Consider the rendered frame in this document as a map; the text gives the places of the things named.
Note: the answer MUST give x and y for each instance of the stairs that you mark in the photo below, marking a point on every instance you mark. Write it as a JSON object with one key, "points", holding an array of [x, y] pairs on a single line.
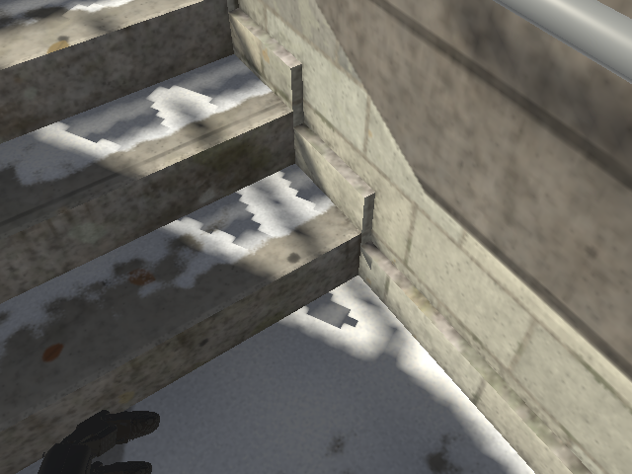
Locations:
{"points": [[152, 216]]}

